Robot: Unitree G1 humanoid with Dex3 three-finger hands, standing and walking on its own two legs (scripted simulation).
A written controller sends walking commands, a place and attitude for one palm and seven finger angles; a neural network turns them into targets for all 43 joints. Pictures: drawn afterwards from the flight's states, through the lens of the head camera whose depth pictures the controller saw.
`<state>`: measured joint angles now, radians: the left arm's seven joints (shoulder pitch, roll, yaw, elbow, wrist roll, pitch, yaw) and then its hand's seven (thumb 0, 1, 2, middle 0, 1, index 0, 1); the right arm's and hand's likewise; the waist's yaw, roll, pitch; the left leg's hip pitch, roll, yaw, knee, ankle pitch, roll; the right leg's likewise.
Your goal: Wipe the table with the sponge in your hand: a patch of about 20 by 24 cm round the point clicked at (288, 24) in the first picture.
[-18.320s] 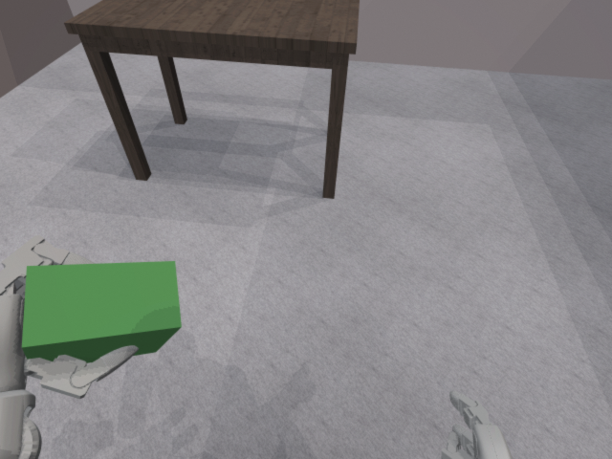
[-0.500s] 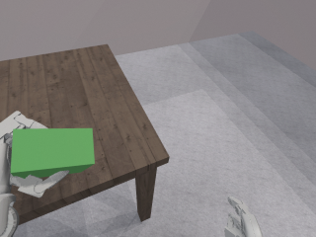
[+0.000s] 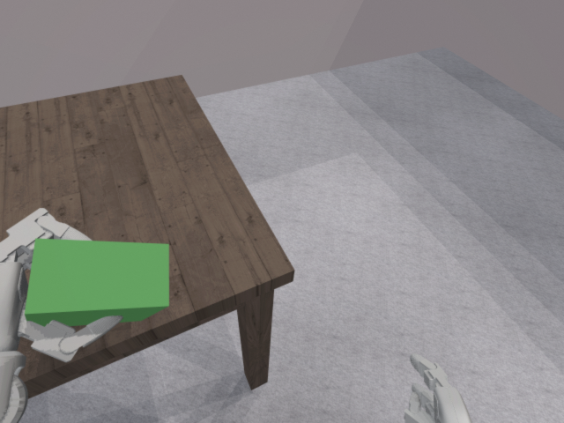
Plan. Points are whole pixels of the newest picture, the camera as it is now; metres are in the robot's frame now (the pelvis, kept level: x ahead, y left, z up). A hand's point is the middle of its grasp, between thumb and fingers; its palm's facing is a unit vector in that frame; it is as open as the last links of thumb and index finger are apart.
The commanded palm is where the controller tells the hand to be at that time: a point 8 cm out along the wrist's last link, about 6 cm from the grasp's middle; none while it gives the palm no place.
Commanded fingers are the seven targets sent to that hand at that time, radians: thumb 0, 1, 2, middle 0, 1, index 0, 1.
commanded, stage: come to a stop and stand still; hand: left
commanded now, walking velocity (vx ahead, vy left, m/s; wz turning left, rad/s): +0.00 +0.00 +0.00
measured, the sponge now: (117, 286) +0.23 +0.21 +0.12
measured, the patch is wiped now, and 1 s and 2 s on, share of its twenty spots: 0.00 0.00 0.00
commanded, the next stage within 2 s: look again from close up in 0.48 s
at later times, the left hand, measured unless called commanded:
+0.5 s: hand (60, 266) +0.23 +0.26 +0.16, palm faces +0.39 -0.84 -0.37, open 10.2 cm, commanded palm +0.17 +0.29 +0.18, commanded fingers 0.00 0.10 1.30 -1.20 -1.60 -1.20 -1.60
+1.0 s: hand (51, 266) +0.23 +0.27 +0.16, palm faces +0.40 -0.82 -0.39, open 10.2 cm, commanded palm +0.16 +0.29 +0.18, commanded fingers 0.00 0.10 1.30 -1.20 -1.60 -1.20 -1.60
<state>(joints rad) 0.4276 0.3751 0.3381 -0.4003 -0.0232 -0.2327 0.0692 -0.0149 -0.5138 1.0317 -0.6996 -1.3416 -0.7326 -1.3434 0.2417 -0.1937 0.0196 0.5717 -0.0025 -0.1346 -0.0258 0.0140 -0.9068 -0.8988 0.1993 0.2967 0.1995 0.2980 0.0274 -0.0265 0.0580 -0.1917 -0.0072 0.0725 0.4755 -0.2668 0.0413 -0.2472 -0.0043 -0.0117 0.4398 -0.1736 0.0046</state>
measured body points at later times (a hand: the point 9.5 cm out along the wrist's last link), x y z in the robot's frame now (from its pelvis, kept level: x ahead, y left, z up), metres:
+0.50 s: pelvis +0.01 +0.01 +0.00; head +0.04 +0.04 +0.45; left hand +0.20 +0.30 +0.18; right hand +0.20 -0.21 -0.06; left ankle +0.00 +0.09 -0.74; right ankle +0.04 -0.12 -0.74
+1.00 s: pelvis +0.01 +0.01 +0.00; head +0.04 +0.03 +0.45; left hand +0.20 +0.31 +0.18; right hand +0.19 -0.21 -0.07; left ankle +0.00 +0.09 -0.74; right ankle +0.04 -0.12 -0.74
